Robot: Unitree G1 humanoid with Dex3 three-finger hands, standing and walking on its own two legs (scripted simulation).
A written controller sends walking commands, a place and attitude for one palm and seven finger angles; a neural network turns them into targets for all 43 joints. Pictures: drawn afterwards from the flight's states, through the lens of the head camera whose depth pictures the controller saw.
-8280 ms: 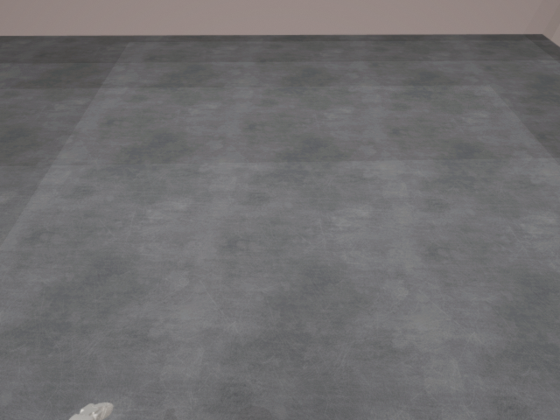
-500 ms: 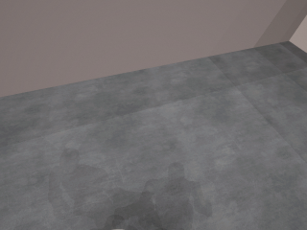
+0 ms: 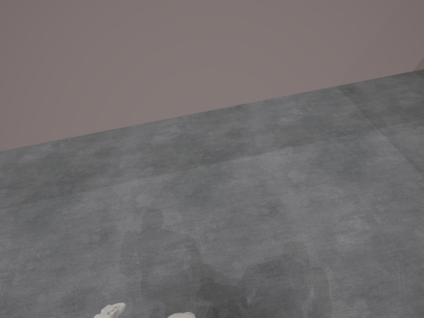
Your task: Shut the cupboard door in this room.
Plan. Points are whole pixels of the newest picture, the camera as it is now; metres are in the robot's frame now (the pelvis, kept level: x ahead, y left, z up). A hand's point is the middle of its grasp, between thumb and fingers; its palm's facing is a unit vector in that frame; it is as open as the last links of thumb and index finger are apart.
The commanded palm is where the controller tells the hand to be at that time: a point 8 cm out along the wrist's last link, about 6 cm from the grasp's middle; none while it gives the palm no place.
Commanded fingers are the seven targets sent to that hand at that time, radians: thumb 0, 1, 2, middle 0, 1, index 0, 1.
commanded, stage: turn or walk to find it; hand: left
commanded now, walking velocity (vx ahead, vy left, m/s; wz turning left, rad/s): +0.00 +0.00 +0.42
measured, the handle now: out of the picture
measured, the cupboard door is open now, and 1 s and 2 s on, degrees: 97 97 97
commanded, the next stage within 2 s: none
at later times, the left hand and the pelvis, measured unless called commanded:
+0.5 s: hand out of the picture -0.07 +0.25 -0.18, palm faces +0.26 -0.93 -0.25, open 7.4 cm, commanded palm none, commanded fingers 0.00 0.90 0.90 -0.20 -0.30 -0.20 -0.30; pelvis -0.03 +0.04 +0.00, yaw +13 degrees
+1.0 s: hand out of the picture -0.04 +0.20 -0.14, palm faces +0.40 -0.87 -0.28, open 7.4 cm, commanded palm none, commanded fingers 0.00 0.90 0.90 -0.20 -0.30 -0.20 -0.30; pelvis -0.04 -0.01 +0.00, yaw +25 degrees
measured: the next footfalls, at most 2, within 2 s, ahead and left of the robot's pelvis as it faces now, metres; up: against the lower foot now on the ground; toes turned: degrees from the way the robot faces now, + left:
left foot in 0.40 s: -0.02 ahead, +0.15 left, +0.00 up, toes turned +15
right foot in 0.86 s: +0.03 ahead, -0.09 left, +0.00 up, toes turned +17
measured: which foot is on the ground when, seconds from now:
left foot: up 0.00-0.38, down 0.40-0.86, up 0.88-1.00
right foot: down 0.00-0.40, up 0.42-0.84, down 0.86-1.00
